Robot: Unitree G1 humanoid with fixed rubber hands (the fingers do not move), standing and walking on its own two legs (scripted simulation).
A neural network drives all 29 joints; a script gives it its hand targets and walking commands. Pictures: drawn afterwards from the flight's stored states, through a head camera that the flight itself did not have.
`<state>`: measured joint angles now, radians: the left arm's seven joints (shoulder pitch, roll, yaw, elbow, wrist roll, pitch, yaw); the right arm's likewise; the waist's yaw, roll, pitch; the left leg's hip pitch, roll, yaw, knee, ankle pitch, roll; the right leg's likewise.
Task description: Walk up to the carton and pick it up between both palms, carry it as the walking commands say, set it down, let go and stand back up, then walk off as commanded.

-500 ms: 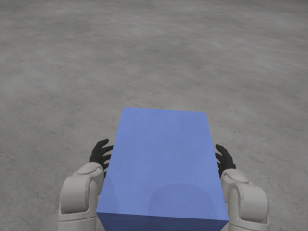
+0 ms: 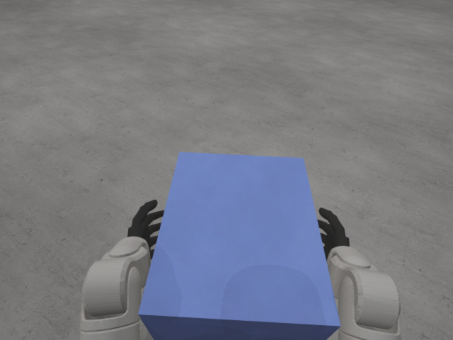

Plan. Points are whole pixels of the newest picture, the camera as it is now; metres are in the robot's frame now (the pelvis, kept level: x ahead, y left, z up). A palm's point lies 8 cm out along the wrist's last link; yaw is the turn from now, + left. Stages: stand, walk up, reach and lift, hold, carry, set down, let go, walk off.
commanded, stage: carry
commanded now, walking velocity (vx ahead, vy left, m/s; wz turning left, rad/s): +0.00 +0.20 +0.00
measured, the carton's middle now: (235, 265) +0.27 +0.00 +0.02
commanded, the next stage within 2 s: none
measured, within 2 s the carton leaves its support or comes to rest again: neither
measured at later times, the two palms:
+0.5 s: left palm (110, 264) +0.24 +0.19 +0.08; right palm (308, 267) +0.24 -0.11 +0.08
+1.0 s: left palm (112, 269) +0.23 +0.19 +0.08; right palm (315, 272) +0.23 -0.12 +0.08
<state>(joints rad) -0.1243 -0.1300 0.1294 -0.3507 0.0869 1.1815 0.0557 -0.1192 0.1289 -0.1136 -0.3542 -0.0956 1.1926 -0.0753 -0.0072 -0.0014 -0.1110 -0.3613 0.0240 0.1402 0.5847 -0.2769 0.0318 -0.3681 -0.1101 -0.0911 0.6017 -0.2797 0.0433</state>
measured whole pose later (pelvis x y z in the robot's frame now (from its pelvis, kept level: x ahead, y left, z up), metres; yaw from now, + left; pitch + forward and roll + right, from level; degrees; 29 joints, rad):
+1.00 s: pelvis -0.03 +0.03 -0.01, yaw +1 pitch +2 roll +0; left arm -0.13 -0.13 0.13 -0.36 0.09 1.19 0.06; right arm -0.13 0.13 -0.12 -0.36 -0.10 1.20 -0.08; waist 0.00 -0.01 -0.08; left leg -0.42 -0.01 0.16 0.62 -0.25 0.08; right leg -0.41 -0.17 -0.11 0.63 -0.24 0.08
